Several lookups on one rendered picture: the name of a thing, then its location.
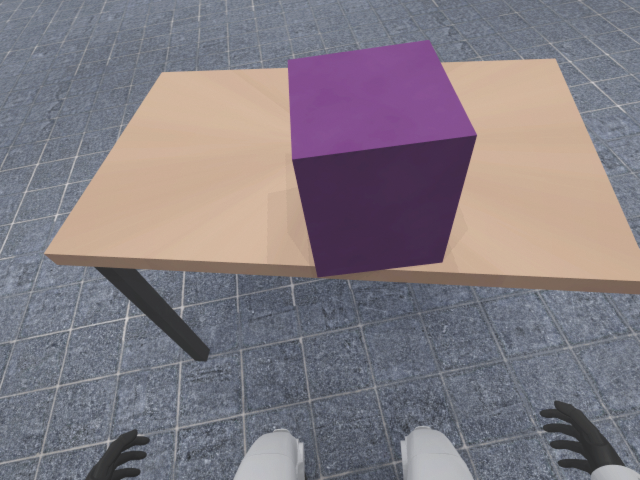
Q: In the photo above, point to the right robot thigh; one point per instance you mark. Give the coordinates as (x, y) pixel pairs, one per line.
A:
(429, 455)

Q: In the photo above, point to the robot thigh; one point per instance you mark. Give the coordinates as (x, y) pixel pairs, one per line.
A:
(273, 456)
(429, 455)

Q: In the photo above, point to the table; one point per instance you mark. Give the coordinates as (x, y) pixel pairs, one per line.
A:
(202, 180)

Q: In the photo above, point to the right robot hand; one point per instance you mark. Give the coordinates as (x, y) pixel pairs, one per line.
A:
(592, 444)

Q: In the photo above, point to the left robot thigh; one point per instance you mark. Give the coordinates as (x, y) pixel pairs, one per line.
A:
(273, 456)

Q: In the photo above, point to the carton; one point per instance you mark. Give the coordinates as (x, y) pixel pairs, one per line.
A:
(381, 145)

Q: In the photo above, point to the left robot hand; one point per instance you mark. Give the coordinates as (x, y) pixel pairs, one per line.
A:
(105, 468)

